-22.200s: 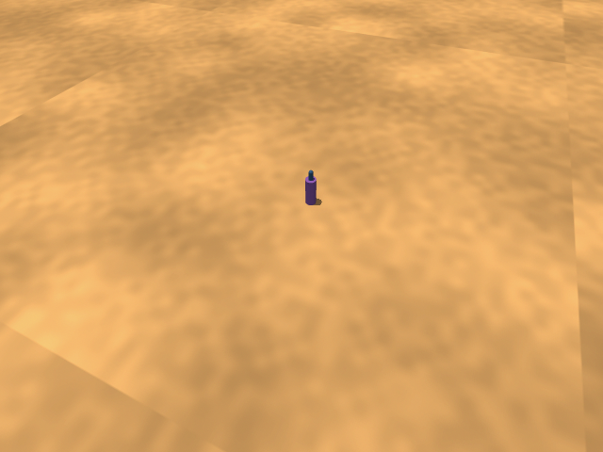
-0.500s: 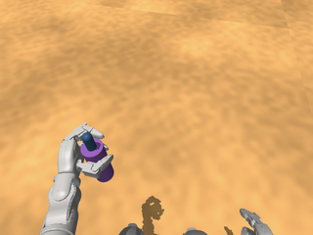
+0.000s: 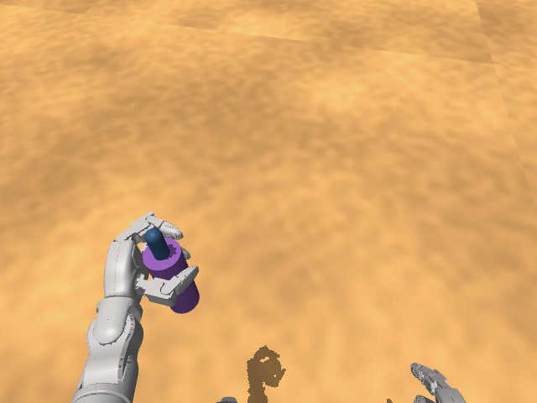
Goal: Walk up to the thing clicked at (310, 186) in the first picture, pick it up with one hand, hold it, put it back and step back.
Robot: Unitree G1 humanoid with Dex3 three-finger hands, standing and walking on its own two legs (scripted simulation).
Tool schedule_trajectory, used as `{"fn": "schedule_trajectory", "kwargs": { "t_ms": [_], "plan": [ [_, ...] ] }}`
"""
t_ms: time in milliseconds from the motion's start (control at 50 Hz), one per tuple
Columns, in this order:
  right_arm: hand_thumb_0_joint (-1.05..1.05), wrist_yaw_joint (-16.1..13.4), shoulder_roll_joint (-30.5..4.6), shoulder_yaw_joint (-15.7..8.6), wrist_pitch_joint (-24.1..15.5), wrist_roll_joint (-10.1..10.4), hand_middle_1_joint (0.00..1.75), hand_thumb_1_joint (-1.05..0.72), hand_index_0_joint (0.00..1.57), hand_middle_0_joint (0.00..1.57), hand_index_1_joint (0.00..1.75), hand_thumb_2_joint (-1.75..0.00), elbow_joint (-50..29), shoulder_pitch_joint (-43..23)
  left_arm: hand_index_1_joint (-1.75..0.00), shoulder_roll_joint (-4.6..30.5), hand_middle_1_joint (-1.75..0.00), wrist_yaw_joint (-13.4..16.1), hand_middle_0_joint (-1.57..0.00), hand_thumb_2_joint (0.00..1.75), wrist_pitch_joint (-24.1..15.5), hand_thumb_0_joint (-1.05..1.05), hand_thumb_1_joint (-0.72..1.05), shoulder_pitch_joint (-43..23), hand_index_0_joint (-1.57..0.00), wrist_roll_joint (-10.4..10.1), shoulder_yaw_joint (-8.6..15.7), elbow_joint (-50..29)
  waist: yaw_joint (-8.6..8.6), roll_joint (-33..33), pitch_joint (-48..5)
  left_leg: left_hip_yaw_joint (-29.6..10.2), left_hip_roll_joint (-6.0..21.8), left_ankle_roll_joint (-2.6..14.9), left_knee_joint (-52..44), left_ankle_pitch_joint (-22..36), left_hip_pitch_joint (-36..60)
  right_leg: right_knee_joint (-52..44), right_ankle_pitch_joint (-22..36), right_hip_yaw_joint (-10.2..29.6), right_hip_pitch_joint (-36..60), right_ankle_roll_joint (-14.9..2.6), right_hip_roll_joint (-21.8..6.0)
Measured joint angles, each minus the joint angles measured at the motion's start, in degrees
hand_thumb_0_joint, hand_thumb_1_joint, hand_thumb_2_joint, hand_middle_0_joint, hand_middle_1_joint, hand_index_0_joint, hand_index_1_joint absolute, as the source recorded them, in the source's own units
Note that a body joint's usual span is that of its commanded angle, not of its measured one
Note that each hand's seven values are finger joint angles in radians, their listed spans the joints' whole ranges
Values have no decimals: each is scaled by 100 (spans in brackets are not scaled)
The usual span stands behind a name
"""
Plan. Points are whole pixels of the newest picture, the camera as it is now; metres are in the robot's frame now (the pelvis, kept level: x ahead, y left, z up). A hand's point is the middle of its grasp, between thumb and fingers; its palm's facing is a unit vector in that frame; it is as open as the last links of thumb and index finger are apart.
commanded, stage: hold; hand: left
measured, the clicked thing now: (170, 270) +0.32 +0.17 +0.02
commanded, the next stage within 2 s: none
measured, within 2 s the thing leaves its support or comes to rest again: neither
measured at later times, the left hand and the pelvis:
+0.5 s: hand (169, 265) +0.31 +0.16 +0.05, palm faces +0.04 -1.00 -0.01, open 8.4 cm; pelvis -0.01 +0.00 +0.01, yaw +0 degrees
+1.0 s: hand (167, 262) +0.32 +0.16 +0.05, palm faces +0.05 -1.00 -0.01, open 8.4 cm; pelvis -0.01 +0.00 +0.01, yaw +0 degrees
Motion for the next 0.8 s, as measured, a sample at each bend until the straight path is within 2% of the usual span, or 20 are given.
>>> {"fn": "schedule_trajectory", "kwargs": {
  "t_ms": [520, 640, 800],
  "plan": [
    [1, 15, 8, 9, -32, 4, 30, -91, 20, 20, 30, -90, -11, -36, -123, -51, -122, 115, -89, 115, 41, 0, -32, 40, -88, 80, -152, -10, 11, -2, 153, 40, -25, 23, -325, 196, 369, -309, 197, 39, 352, 28, -27],
    [1, -3, 18, 31, -44, 0, 30, -91, 20, 20, 30, -90, 47, -38, -123, -41, -122, 167, -89, 115, -34, 0, -32, 36, -88, 71, -103, 19, 14, -18, 142, 34, -31, 23, -353, 210, 405, -327, 203, 33, 387, 28, -33],
    [1, 24, 4, 6, -50, 14, 30, -91, 20, 20, 30, -90, 61, -40, -123, 21, -122, 88, -89, 115, -71, 0, -32, -35, -87, 59, -118, 127, 18, 1, 169, 31, -32, 18, -376, 225, 419, -352, 218, 30, 402, 23, -34]
  ]
}}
